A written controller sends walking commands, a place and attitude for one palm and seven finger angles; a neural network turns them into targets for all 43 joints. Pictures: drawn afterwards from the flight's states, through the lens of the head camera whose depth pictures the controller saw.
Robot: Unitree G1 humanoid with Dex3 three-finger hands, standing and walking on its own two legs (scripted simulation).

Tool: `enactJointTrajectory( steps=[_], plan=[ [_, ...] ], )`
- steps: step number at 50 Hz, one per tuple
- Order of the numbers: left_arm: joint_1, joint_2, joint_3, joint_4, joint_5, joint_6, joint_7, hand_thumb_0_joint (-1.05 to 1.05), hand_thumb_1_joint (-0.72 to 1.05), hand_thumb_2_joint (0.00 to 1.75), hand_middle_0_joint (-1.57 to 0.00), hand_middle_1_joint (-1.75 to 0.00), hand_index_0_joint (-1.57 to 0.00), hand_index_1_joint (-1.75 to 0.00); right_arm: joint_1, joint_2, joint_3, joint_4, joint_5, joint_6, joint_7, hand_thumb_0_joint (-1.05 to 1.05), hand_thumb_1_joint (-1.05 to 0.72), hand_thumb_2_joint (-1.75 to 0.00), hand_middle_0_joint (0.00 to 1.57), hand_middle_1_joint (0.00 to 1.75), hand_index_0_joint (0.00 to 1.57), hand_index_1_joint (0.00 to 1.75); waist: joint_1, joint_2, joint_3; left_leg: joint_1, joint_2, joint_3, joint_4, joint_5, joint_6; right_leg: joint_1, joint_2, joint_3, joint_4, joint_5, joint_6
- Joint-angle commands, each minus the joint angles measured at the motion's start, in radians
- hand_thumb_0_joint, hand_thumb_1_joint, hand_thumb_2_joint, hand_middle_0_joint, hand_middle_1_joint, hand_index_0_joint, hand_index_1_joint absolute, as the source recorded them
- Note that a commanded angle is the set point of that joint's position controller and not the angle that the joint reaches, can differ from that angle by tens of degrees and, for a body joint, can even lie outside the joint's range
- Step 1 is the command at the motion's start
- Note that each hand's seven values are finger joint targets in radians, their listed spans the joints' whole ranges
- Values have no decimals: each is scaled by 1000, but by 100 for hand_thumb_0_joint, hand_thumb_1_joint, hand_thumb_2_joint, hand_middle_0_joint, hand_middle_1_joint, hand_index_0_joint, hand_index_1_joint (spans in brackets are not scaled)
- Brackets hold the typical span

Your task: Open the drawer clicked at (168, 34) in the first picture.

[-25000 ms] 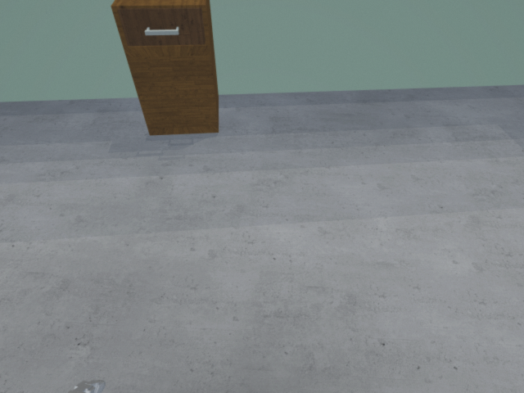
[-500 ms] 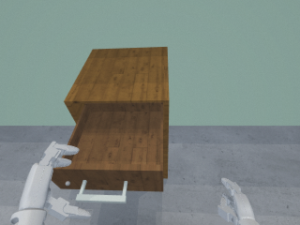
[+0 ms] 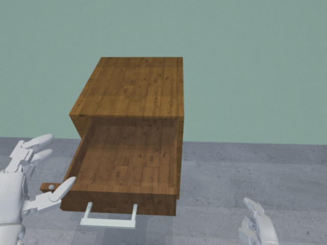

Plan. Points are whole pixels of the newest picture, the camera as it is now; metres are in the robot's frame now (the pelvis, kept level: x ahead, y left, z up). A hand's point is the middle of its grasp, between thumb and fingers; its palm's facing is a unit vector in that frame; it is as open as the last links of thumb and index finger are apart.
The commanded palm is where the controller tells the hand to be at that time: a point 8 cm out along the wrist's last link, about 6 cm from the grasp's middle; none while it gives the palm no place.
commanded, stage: draw the hand back to the body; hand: left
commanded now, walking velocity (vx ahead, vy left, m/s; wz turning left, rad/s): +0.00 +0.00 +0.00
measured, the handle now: (110, 215) +0.23 +0.20 -0.13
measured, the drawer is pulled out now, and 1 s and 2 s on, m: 0.29 0.29 0.29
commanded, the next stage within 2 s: step back with the hand held close in 0.38 s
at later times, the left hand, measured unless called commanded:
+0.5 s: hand (40, 193) +0.16 +0.24 +0.15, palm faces +0.39 -0.83 -0.40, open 7.4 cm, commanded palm +0.11 +0.28 +0.17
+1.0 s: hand (24, 206) +0.14 +0.26 +0.15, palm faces +0.27 -0.81 -0.51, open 7.4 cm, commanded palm +0.08 +0.30 +0.17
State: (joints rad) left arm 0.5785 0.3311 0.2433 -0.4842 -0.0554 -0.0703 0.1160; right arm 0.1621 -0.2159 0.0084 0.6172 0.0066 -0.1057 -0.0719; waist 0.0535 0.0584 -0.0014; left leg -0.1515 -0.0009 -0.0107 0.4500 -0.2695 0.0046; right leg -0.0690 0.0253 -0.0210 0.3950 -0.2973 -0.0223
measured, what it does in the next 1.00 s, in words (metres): shifts its weight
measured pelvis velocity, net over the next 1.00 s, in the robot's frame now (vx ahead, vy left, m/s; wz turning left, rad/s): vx -0.05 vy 0.02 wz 0.00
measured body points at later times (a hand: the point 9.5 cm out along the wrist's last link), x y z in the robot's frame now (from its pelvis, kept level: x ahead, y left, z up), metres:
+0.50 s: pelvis -0.02 +0.00 +0.00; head -0.03 -0.03 +0.45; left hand +0.14 +0.28 +0.17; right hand +0.18 -0.21 -0.08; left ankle -0.02 +0.12 -0.74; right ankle -0.05 -0.10 -0.74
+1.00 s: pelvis -0.05 +0.02 +0.00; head -0.01 +0.03 +0.44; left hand +0.12 +0.30 +0.18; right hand +0.14 -0.22 -0.08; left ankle -0.02 +0.12 -0.74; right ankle -0.05 -0.10 -0.74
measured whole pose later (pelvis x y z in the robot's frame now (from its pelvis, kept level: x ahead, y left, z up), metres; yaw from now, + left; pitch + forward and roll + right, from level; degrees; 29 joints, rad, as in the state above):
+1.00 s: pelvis -0.05 +0.02 +0.00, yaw +0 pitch +3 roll -1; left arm 0.67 0.43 0.37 -0.63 -0.06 -0.16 0.12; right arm 0.12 -0.21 -0.02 0.54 0.02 -0.01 -0.07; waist 0.00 0.00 0.05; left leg -0.35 -0.01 -0.01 0.51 -0.20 0.03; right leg -0.28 0.01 -0.02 0.47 -0.24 0.00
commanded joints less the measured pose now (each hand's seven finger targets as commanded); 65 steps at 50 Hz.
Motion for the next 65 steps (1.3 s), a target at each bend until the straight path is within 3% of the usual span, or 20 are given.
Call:
enactJointTrajectory(
  steps=[1, 4, 6, 9, 17, 24, 25, 26, 27, 29, 31, 34, 38, 41, 47, 50, 55, 61, 63, 65],
  plan=[
    [-65, 170, 157, -232, 1, -68, 24, 0, 62, 78, -22, -48, -22, -48, -135, -88, -28, -163, 0, -56, -10, 0, -90, -90, 20, 30, 20, 30, 5, 22, -104, 129, 28, 23, -29, 362, 15, -61, -46, -26, -61, 384, 9],
    [-76, 167, 160, -240, -8, -68, 22, 0, 73, 82, -21, -41, -21, -41, -142, -89, -30, -172, 5, -53, -9, 0, -90, -90, 20, 30, 20, 30, 2, -25, -88, 120, 36, 14, -39, 345, 15, -59, -47, -27, -57, 360, 11],
    [-61, 147, 148, -202, -4, -66, 20, 0, 80, 86, -21, -37, -21, -37, -138, -90, -28, -158, 2, -51, -6, 0, -90, -90, 20, 30, 20, 30, 3, 27, -69, 121, 31, 18, -43, 337, 12, -73, -43, -28, -71, 348, 7],
    [-64, 138, 133, -199, -9, -61, 17, 0, 90, 90, -20, -30, -20, -30, -144, -92, -31, -169, 5, -45, -3, 0, -90, -90, 20, 30, 20, 30, -1, -41, -62, 110, 37, 10, -53, 323, 13, -68, -43, -31, -64, 329, 11],
    [-80, 155, 146, -219, -7, -70, 22, 0, 90, 90, -20, -30, -20, -30, -150, -89, -25, -166, 4, -53, -9, 0, -90, -90, 20, 30, 20, 30, 3, 12, -66, 112, 31, 8, -64, 260, 11, -72, -43, -22, -85, 260, 6],
    [-78, 154, 145, -206, -9, -74, 25, 0, 90, 90, -20, -30, -20, -30, -153, -91, -28, -162, 4, -59, -10, 0, -90, -90, 20, 30, 20, 30, 3, -25, -49, 111, 31, 6, -70, 231, 14, -85, -40, -19, -101, 229, 8],
    [-274, 317, 309, -314, -6, -130, 34, 0, 90, 90, -20, -30, -20, -30, -114, -103, -9, -217, 14, -38, -2, 0, -90, -90, 20, 30, 20, 30, -24, 41, 86, 10, 29, -22, -49, 138, 26, -182, -75, 57, -156, 233, 8],
    [-181, 261, 280, -243, 0, -137, 25, 0, 90, 90, -20, -30, -20, -30, -121, -93, -22, -182, 9, -30, -3, 0, -90, -90, 20, 30, 20, 30, -31, -57, 66, -8, 32, -39, -35, 122, 30, -191, -92, 78, -163, 228, 8],
    [-84, 189, 222, -178, 7, -137, 12, 0, 90, 90, -20, -30, -20, -30, -123, -101, -26, -178, 2, -14, 1, 0, -90, -90, 20, 30, 20, 30, -34, -98, 47, 5, 29, -38, -21, 133, 36, -197, -91, 67, -164, 235, 14],
    [-6, 150, 184, -186, 10, -139, 2, 0, 90, 90, -20, -30, -20, -30, -134, -114, -36, -189, 2, 6, 6, 0, -90, -90, 20, 30, 20, 30, -36, -76, -18, 11, 34, -31, -11, 175, 39, -171, -101, 60, -136, 275, 17],
    [35, 171, 202, -230, 11, -149, 3, 0, 90, 90, -20, -30, -20, -30, -141, -119, -46, -201, 5, 13, 4, 0, -90, -90, 20, 30, 20, 30, -32, -12, -88, 28, 45, -20, -16, 254, 38, -140, -105, 58, -93, 345, 14],
    [86, 189, 222, -270, 11, -150, 8, 0, 90, 90, -20, -30, -20, -30, -137, -120, -58, -212, 5, 39, 2, 0, -90, -90, 20, 30, 20, 30, -34, -51, -159, 17, 58, -23, -5, 361, 37, -97, -97, 34, -45, 404, 22],
    [110, 224, 257, -303, 3, -151, 16, 0, 90, 90, -20, -30, -20, -30, -140, -114, -69, -228, 15, 56, -5, 0, -90, -90, 20, 30, 20, 30, -39, -55, -184, 0, 74, -32, 8, 433, 34, -92, -96, 28, -1, 432, 23],
    [127, 229, 262, -325, -1, -149, 23, 0, 90, 90, -20, -30, -20, -30, -137, -112, -72, -230, 15, 60, -10, 0, -90, -90, 20, 30, 20, 30, -40, -11, -192, -18, 87, -46, 5, 448, 33, -97, -89, 20, 26, 400, 22],
    [130, 220, 254, -355, -4, -152, 31, 0, 90, 90, -20, -30, -20, -30, -129, -116, -72, -234, 14, 45, -9, 0, -90, -90, 20, 30, 20, 30, -44, 13, -166, -117, 110, -81, -28, 314, 42, -110, -71, 15, 63, 272, 24],
    [122, 227, 266, -365, -1, -159, 35, 0, 90, 90, -20, -30, -20, -30, -125, -123, -71, -235, 12, 31, -8, 0, -90, -90, 20, 30, 20, 30, -43, 59, -149, -217, 128, -105, -69, 170, 53, -86, -59, 16, 105, 197, 23],
    [95, 232, 281, -375, 5, -176, 43, 0, 90, 90, -20, -30, -20, -30, -112, -125, -67, -240, 14, 7, -7, 0, -90, -90, 20, 30, 20, 30, -51, 29, -109, -382, 129, -130, -88, -132, 65, -55, -58, 45, 126, 126, 22],
    [61, 211, 244, -385, 3, -196, 54, 0, 90, 90, -20, -30, -20, -30, -83, -117, -67, -217, 10, -15, -4, 0, -90, -90, 20, 30, 20, 30, -71, -57, -81, -237, 50, -87, 74, -158, 28, -286, -133, 133, -48, -37, -23],
    [52, 217, 244, -384, 6, -199, 64, 0, 90, 90, -20, -30, -20, -30, -81, -116, -68, -200, 8, -16, -7, 0, -90, -90, 20, 30, 20, 30, -73, -67, -81, -161, 35, -75, 138, -133, 14, -378, -160, 146, -78, -84, -40],
    [46, 241, 269, -392, 7, -197, 72, 0, 90, 90, -20, -30, -20, -30, -97, -118, -70, -192, 5, -14, -12, 0, -90, -90, 20, 30, 20, 30, -70, -21, -83, -170, 54, -95, 85, -92, 18, -359, -138, 118, -42, -11, -34]
  ],
)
